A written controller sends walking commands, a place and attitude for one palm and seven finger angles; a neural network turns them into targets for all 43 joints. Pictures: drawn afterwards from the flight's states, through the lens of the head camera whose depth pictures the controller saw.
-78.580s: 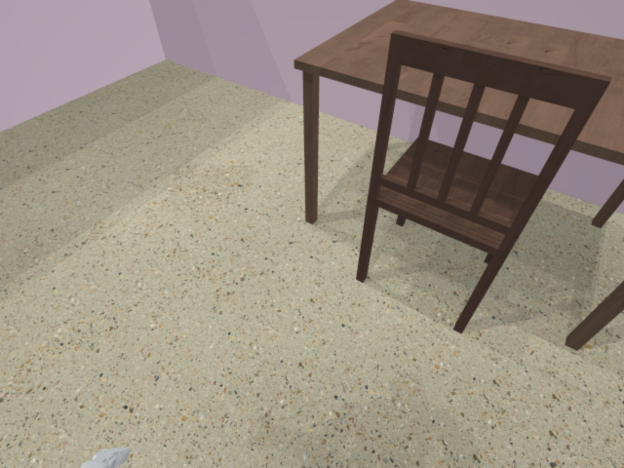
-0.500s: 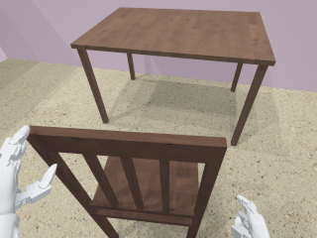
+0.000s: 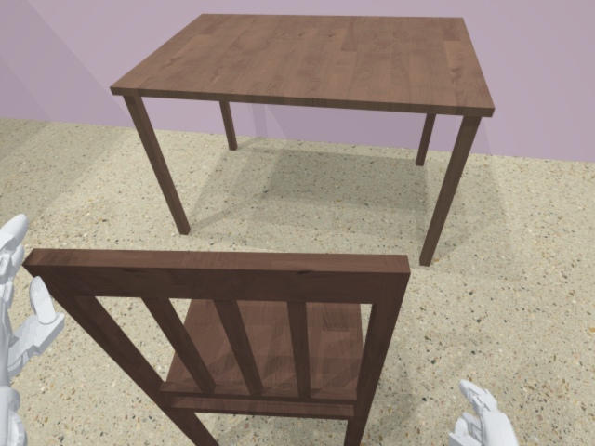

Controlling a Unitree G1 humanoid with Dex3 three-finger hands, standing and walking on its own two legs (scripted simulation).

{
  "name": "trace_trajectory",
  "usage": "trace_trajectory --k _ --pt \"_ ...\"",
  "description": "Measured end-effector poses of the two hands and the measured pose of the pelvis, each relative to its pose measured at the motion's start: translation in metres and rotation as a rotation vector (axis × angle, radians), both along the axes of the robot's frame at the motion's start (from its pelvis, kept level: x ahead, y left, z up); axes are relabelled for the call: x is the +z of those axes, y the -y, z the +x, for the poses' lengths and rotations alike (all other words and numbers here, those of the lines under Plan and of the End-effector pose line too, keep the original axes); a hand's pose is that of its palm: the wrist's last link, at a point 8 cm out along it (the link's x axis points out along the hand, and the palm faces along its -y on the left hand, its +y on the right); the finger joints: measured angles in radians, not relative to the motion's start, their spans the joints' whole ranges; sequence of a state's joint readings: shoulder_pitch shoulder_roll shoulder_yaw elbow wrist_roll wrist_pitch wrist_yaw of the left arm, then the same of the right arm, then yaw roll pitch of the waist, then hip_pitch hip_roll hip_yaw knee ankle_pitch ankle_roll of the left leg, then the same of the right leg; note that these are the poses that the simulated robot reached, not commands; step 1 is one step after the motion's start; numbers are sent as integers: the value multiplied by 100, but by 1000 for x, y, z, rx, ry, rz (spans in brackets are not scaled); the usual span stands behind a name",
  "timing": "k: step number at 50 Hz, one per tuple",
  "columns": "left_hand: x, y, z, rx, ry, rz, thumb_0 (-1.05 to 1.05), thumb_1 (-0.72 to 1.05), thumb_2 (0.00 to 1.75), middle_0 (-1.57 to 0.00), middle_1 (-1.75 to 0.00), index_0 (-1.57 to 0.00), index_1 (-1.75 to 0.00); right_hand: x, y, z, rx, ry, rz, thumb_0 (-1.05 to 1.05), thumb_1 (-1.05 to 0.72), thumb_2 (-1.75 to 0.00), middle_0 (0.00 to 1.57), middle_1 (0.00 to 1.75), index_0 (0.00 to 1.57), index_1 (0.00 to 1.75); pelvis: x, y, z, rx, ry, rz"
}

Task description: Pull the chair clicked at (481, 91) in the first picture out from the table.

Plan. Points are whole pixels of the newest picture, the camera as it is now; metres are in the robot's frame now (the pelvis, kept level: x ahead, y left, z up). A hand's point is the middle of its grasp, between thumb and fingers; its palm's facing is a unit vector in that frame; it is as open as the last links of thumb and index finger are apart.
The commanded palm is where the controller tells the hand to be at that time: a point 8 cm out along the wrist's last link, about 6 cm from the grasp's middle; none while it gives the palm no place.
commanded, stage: step back with the hand held close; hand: left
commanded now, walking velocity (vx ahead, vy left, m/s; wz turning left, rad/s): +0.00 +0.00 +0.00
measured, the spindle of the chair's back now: (242, 351) +0.27 +0.13 -0.07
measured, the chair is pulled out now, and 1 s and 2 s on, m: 0.65 0.65 0.65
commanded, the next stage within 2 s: stop stepping back and stand still in 1.54 s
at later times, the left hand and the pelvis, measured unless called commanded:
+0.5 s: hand (38, 351) +0.16 +0.27 +0.16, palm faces +0.38 -0.75 -0.55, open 7.4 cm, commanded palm +0.10 +0.31 +0.18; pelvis -0.05 +0.01 +0.00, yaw -1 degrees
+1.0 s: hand out of the picture +0.08 +0.28 +0.16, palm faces +0.48 -0.72 -0.50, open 7.4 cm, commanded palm +0.02 +0.31 +0.18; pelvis -0.12 +0.01 -0.02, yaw +1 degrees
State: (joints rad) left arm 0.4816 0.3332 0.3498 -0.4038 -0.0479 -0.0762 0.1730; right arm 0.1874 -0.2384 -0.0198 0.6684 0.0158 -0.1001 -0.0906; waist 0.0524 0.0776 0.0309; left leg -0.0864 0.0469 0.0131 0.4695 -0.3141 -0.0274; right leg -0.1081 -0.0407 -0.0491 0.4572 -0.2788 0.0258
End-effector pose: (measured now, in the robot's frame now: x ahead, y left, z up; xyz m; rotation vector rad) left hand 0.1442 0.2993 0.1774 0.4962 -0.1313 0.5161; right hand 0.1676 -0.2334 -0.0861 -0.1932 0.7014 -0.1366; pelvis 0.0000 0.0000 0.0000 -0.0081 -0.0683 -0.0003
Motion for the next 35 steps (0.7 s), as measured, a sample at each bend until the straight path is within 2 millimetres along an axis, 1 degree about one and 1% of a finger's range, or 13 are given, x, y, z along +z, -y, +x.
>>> trace_trajectory --k 4,9,13,16,19,23,30,35 --pt "0 -1 0 -4 4 -4 2 89 90 -15 -27 -21 -31 1 -5 1 4 10 6 2 -91 -90 20 30 20 30 0 -2 -2 -1 4 0" --pt "10 -9 7 -35 23 46 2 89 90 -18 -28 -21 -31 3 -11 -2 5 7 16 2 -91 -90 20 30 20 30 1 -7 -11 -15 -18 -7" --pt "3 -9 12 -83 -40 70 1 89 90 -19 -29 -20 -31 2 -12 -12 -23 -14 21 2 -91 -90 20 30 20 30 2 -14 -21 -30 -42 1" --pt "4 -7 9 -112 -57 98 2 89 90 -16 -28 -21 -31 1 -13 -24 -50 -37 22 2 -91 -90 20 30 21 30 1 -17 -27 -35 -55 8" --pt "5 -4 0 -144 -73 124 2 89 90 -16 -28 -21 -31 -1 -13 -37 -72 -58 22 2 -91 -90 20 30 20 30 0 -18 -33 -35 -61 14" --pt "5 -4 -17 -146 -68 137 1 89 90 -17 -28 -21 -31 -3 -12 -53 -85 -70 21 2 -91 -90 20 30 20 30 -2 -15 -42 -29 -59 17" --pt "-2 -2 -51 -83 -33 87 1 89 90 -20 -29 -21 -31 -6 -5 -75 -63 -54 4 2 -91 -90 20 30 20 30 -7 -6 -64 -15 -52 0" --pt "-6 -1 -68 -87 1 64 1 89 90 -21 -30 -21 -31 -4 1 -93 -54 -51 -40 2 -91 -90 20 30 21 30 -9 -9 -82 -14 -55 -6"
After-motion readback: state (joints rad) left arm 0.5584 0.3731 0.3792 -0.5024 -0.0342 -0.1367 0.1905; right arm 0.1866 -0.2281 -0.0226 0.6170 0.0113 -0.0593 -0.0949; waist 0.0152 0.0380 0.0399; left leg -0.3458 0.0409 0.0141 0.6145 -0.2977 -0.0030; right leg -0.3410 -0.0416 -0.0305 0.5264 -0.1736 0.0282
